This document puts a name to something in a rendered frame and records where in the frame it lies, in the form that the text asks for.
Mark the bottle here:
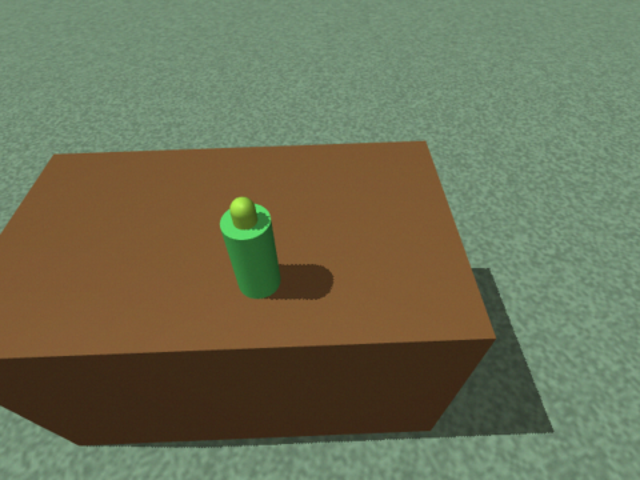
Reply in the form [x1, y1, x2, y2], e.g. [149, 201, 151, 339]
[220, 197, 281, 299]

